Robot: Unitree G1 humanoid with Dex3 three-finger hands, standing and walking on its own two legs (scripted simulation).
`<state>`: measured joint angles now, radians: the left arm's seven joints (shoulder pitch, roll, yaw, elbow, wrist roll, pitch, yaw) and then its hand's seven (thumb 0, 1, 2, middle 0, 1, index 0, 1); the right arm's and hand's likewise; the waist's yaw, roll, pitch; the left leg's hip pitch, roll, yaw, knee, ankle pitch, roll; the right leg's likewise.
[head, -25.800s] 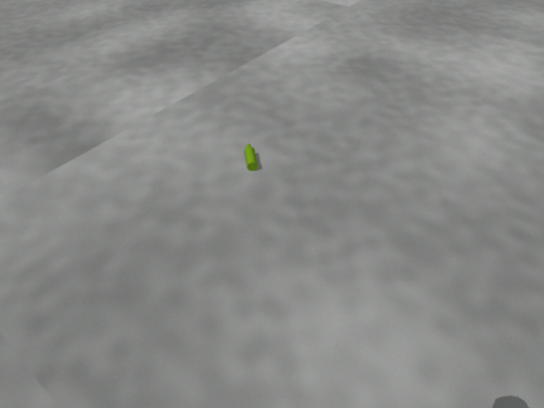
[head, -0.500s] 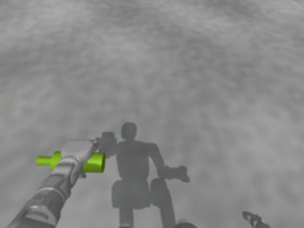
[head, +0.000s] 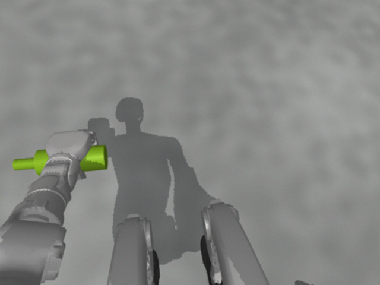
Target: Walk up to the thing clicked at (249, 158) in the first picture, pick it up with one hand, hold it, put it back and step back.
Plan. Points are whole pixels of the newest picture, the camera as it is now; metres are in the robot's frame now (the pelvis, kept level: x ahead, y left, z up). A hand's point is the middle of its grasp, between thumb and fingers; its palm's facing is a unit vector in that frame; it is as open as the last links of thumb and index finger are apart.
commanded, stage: crouch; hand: left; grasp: from above
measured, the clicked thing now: (62, 160) +0.44 +0.26 -0.14
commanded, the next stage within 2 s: lower in 1.08 s
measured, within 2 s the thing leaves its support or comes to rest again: neither
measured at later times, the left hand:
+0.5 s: hand (90, 167) +0.46 +0.23 -0.27, palm faces -0.46 -0.02 -0.89, open 8.9 cm
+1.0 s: hand (94, 169) +0.47 +0.24 -0.33, palm faces -0.47 -0.02 -0.88, open 8.9 cm
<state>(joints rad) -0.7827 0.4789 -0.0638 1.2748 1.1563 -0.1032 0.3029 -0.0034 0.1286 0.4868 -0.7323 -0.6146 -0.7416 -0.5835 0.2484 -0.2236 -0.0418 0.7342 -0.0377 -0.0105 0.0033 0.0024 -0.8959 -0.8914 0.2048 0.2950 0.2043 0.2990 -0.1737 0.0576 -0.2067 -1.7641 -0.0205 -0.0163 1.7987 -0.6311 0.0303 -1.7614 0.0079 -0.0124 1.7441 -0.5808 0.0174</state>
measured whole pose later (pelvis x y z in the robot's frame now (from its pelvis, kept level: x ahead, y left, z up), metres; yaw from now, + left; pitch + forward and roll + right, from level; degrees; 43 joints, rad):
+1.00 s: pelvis -0.01 -0.01 -0.16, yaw -3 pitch +36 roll -7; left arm -1.00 0.69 0.05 1.50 1.27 -0.21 0.41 0.00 0.13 0.48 -0.76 -0.57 -0.77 -0.54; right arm 0.18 -0.26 0.04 0.75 -0.14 -0.06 0.12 0.00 -0.91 -0.90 0.20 0.30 0.20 0.30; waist -0.26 0.01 -0.09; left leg -2.26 -0.03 -0.07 2.34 -0.71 0.02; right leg -2.24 0.01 -0.08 2.24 -0.65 0.01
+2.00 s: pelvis +0.00 +0.00 -0.21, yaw -7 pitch +33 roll -11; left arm -1.04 0.85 0.11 1.65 1.32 -0.25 0.51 0.00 0.16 0.38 -0.80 -0.45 -0.81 -0.42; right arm 0.16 -0.30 0.17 0.70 -0.20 -0.13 0.19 0.00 -0.90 -0.89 0.21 0.30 0.20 0.30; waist -0.34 -0.05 0.05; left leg -2.35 -0.02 -0.14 2.51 -0.75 0.01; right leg -2.31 0.02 -0.15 2.36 -0.65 0.01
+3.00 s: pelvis -0.01 +0.00 -0.21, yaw -11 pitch +29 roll -14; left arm -1.08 1.01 0.12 1.79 1.35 -0.27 0.63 0.00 0.16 0.31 -0.84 -0.40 -0.85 -0.37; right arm 0.11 -0.35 0.27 0.66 -0.25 -0.21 0.24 0.00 -0.91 -0.90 0.20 0.30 0.20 0.30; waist -0.40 -0.13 0.15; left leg -2.34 -0.01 -0.20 2.56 -0.75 0.02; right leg -2.27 0.04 -0.20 2.36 -0.62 0.04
